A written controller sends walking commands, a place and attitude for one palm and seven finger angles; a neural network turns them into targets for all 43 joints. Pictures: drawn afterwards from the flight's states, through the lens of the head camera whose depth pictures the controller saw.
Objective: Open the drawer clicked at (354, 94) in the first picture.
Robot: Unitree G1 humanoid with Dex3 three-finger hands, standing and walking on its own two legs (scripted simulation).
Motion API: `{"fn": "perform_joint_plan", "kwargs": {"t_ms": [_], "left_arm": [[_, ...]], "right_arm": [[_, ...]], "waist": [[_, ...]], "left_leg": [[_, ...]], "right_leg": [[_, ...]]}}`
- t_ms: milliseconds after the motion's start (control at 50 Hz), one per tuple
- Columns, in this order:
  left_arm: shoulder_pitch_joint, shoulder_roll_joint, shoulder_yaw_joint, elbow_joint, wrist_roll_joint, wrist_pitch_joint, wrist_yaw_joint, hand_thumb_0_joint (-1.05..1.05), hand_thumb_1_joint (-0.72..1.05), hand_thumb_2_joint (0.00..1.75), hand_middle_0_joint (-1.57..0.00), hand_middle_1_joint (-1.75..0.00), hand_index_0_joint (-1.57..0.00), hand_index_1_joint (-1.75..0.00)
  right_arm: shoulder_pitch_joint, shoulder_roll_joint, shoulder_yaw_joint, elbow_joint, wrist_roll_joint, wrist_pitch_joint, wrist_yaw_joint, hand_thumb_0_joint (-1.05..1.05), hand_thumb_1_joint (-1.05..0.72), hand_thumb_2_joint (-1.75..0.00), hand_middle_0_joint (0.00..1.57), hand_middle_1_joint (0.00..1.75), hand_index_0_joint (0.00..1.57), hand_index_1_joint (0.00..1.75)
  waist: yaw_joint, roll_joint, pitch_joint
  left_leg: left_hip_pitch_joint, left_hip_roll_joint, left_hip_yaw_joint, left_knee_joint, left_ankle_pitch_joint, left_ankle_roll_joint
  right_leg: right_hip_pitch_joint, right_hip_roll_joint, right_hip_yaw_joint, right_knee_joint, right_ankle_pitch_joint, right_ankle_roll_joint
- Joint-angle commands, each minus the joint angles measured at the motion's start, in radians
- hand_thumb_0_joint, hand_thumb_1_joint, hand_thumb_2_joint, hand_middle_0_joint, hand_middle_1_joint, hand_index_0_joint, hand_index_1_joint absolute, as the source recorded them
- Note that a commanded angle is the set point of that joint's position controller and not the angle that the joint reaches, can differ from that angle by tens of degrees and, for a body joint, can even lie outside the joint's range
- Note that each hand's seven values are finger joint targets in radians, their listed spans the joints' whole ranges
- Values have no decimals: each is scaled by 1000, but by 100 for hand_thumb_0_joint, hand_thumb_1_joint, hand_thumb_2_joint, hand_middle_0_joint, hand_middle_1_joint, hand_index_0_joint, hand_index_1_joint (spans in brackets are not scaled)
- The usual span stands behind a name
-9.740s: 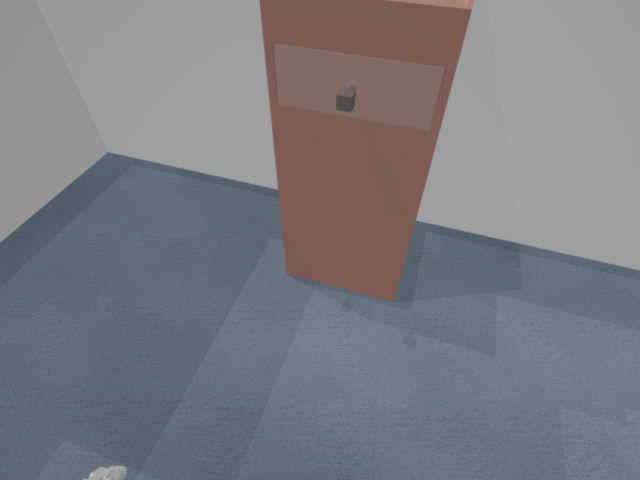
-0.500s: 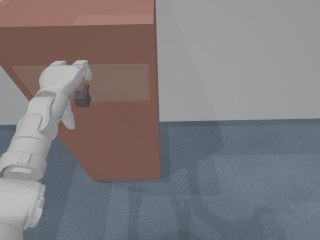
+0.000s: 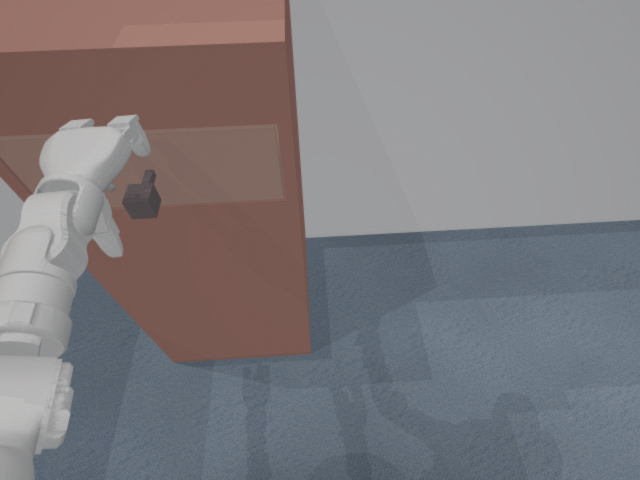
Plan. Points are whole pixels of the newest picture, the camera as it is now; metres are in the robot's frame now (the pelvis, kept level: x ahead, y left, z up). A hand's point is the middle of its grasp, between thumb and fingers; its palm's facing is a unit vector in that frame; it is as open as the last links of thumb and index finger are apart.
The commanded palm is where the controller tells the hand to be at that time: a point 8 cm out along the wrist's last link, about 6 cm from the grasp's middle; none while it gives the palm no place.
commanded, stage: move the hooked fingers above the handle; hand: left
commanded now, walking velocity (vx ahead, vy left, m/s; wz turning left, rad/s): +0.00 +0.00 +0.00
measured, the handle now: (145, 191) +0.50 +0.25 +0.06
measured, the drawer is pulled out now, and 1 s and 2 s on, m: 0.00 0.00 0.00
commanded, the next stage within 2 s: lower the fingers behind the handle in 0.12 s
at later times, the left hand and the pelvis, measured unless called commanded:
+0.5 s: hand (116, 197) +0.45 +0.26 +0.10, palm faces -0.03 -0.04 -1.00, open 13.8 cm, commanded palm +0.43 +0.27 +0.16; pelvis +0.00 +0.01 +0.00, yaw +0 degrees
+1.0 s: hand (127, 216) +0.44 +0.26 +0.07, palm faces -0.03 -0.03 -1.00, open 13.9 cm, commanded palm +0.42 +0.26 +0.13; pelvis -0.01 +0.00 -0.01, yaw +0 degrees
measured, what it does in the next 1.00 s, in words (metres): stands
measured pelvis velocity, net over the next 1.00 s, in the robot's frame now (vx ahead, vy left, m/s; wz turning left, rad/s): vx -0.01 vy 0.00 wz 0.00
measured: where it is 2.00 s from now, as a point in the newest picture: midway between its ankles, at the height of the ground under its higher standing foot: outside the picture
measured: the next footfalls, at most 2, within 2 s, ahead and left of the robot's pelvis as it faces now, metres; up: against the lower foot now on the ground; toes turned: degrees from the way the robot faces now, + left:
none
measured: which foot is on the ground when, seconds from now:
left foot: down 0.00-1.00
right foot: down 0.00-1.00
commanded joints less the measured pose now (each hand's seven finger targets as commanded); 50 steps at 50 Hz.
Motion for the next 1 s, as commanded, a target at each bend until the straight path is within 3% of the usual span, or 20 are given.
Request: {"fn": "perform_joint_plan", "kwargs": {"t_ms": [0,60,140,200,240,260,340,380,440,500,540,560,600,740,820,860,900,920,940,980], "left_arm": [[-470,303,87,-213,-5,15,43,0,-50,30,-30,-120,-30,-120],[-458,286,76,-261,-20,1,21,0,-50,30,-30,-120,-30,-120],[-433,257,59,-223,-38,1,-2,0,-50,30,-30,-120,-30,-120],[-441,269,63,-216,-30,0,1,0,-50,30,-30,-120,-30,-120],[-447,287,81,-190,-22,-3,7,0,-50,30,-30,-120,-30,-120],[-463,276,68,-198,-17,-5,12,0,-50,30,-30,-120,-30,-120],[-460,228,48,-221,-12,-13,30,0,-50,30,-30,-120,-30,-120],[-445,207,37,-229,-10,-7,42,0,-50,30,-30,-120,-30,-120],[-443,275,99,-207,-3,0,62,0,-50,30,-30,-120,-30,-120],[-446,221,54,-194,9,18,80,0,-50,30,-30,-120,-30,-120],[-478,213,43,-194,9,22,87,0,-50,30,-30,-120,-30,-120],[-479,245,65,-193,15,23,93,0,-50,30,-30,-120,-30,-120],[-491,210,36,-199,17,22,97,0,-50,30,-30,-120,-30,-120],[-397,247,86,-132,18,28,112,0,-50,30,-30,-120,-30,-120],[-382,232,74,-160,25,22,125,0,-50,30,-30,-120,-30,-120],[-350,260,100,-145,25,14,129,0,-50,30,-30,-120,-30,-120],[-342,258,98,-129,25,11,134,0,-50,30,-30,-120,-30,-120],[-360,229,68,-135,26,10,136,0,-50,30,-30,-120,-30,-120],[-387,251,88,-146,27,-1,141,0,-50,30,-30,-120,-30,-120],[-366,260,93,-141,32,-6,151,0,-50,30,-30,-120,-30,-120]], "right_arm": [[25,-152,-50,-96,-1,-35,-12,0,-90,-90,20,30,20,30],[29,-151,-55,-96,-3,-34,-11,0,-90,-90,20,30,20,30],[23,-151,-48,-91,-2,-26,-11,0,-90,-90,20,30,20,30],[14,-150,-44,-93,0,-22,-10,0,-90,-90,20,30,20,30],[17,-153,-42,-92,-3,-20,-12,0,-90,-90,20,30,20,30],[16,-150,-44,-94,-2,-22,-10,0,-90,-90,20,30,20,30],[23,-146,-50,-104,-10,-24,-5,0,-90,-90,20,30,20,30],[23,-142,-53,-107,-12,-26,0,0,-90,-90,20,30,20,30],[27,-149,-49,-103,-16,-23,-3,0,-90,-90,20,30,20,30],[24,-142,-50,-103,-12,-23,1,0,-90,-90,20,30,20,30],[30,-142,-50,-98,-15,-26,-2,0,-90,-90,20,30,20,30],[34,-145,-51,-98,-14,-26,-3,0,-90,-90,20,30,20,30],[37,-141,-51,-96,-16,-29,-3,0,-90,-90,20,30,20,30],[41,-143,-49,-91,-18,-27,-7,0,-90,-90,20,30,20,30],[38,-141,-53,-98,-17,-31,-7,0,-90,-90,20,30,20,30],[40,-145,-53,-95,-17,-32,-12,0,-90,-90,20,30,20,30],[37,-145,-52,-92,-14,-33,-15,0,-90,-90,20,30,20,30],[35,-144,-53,-92,-13,-35,-15,0,-90,-90,20,30,20,30],[42,-145,-55,-85,-16,-38,-17,0,-90,-90,20,30,20,30],[45,-145,-58,-82,-16,-41,-18,0,-90,-90,20,30,20,30]], "waist": [[8,30,-379],[3,36,-415],[-5,1,-339],[3,22,-336],[0,0,-326],[0,29,-336],[-4,17,-369],[3,50,-387],[10,4,-392],[0,31,-369],[-14,20,-366],[-3,23,-387],[-11,46,-390],[2,-11,-360],[9,14,-371],[8,-15,-379],[5,-26,-337],[-6,-10,-330],[-12,-26,-340],[-3,16,-357]], "left_leg": [[374,-75,24,-4,332,68],[418,-76,19,7,386,70],[394,-75,15,-2,373,70],[387,-77,13,-6,349,66],[372,-74,13,-5,340,67],[380,-73,12,-4,337,63],[411,-68,4,11,367,62],[429,-67,1,17,379,59],[387,-68,3,24,374,62],[381,-68,4,25,350,58],[376,-68,4,27,330,62],[376,-66,3,26,323,61],[385,-67,1,30,320,60],[316,-69,13,32,302,65],[313,-72,21,32,292,66],[292,-74,25,35,288,69],[266,-74,25,31,262,68],[271,-75,26,32,247,69],[274,-71,25,36,251,71],[282,-76,26,40,255,69]], "right_leg": [[-3,65,-30,-78,428,-32],[8,67,-30,-77,476,-32],[-8,65,-40,-89,458,-34],[-20,64,-41,-84,429,-35],[-25,64,-41,-84,414,-35],[-41,65,-41,-77,402,-35],[-65,70,-50,-63,389,-39],[-82,71,-52,-54,387,-40],[-53,71,-48,-47,406,-39],[-88,72,-52,-43,380,-38],[-93,72,-50,-48,365,-38],[-87,73,-46,-44,363,-37],[-105,74,-48,-41,356,-39],[-66,72,-41,-41,378,-36],[-61,70,-36,-36,387,-35],[-36,67,-28,-38,412,-29],[-49,68,-30,-40,395,-28],[-68,66,-27,-45,377,-28],[-60,65,-25,-46,378,-28],[-68,67,-24,-38,381,-30]]}}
